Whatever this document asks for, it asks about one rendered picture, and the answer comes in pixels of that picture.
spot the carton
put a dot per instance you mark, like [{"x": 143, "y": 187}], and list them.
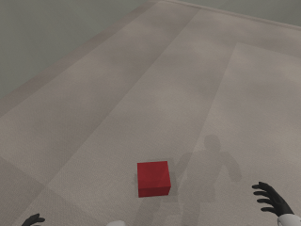
[{"x": 153, "y": 179}]

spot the right robot hand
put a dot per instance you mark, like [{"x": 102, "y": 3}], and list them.
[{"x": 280, "y": 207}]

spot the left robot hand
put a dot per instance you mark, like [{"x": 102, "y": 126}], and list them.
[{"x": 33, "y": 219}]

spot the robot right forearm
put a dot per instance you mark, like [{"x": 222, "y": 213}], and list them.
[{"x": 289, "y": 220}]

